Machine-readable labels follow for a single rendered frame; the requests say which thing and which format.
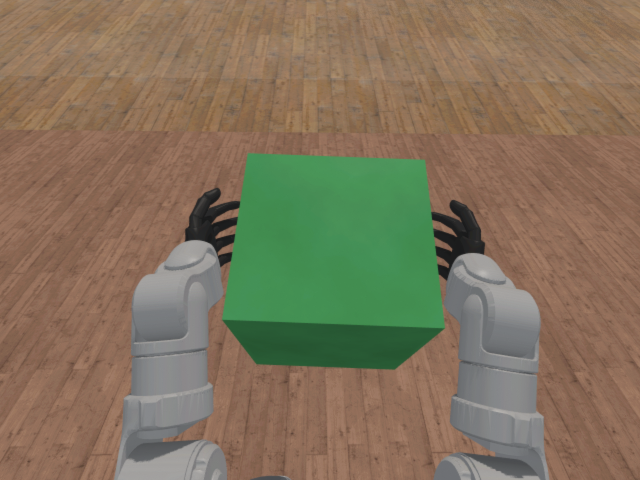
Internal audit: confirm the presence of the right robot forearm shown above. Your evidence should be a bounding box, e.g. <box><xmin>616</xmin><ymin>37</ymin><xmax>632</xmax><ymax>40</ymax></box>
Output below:
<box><xmin>444</xmin><ymin>253</ymin><xmax>549</xmax><ymax>480</ymax></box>

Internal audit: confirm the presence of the left robot forearm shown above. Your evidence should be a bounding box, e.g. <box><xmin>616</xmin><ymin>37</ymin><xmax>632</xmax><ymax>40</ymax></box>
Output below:
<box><xmin>114</xmin><ymin>240</ymin><xmax>224</xmax><ymax>480</ymax></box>

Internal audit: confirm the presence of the left robot hand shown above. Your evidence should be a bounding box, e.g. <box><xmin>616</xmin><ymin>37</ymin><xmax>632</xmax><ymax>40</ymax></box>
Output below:
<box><xmin>185</xmin><ymin>188</ymin><xmax>240</xmax><ymax>267</ymax></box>

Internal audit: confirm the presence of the robot right upper arm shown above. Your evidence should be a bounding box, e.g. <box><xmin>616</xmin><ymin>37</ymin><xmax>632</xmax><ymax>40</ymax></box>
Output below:
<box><xmin>433</xmin><ymin>452</ymin><xmax>541</xmax><ymax>480</ymax></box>

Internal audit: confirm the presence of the carton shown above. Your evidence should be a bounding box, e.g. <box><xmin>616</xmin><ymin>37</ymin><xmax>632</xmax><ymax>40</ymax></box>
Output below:
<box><xmin>222</xmin><ymin>153</ymin><xmax>445</xmax><ymax>370</ymax></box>

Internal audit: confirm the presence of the robot left upper arm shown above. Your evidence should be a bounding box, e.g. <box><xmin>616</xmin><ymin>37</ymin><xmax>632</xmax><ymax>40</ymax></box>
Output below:
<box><xmin>117</xmin><ymin>439</ymin><xmax>227</xmax><ymax>480</ymax></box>

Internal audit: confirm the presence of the right robot hand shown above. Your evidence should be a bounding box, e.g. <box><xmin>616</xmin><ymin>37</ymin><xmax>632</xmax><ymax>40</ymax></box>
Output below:
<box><xmin>431</xmin><ymin>200</ymin><xmax>485</xmax><ymax>280</ymax></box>

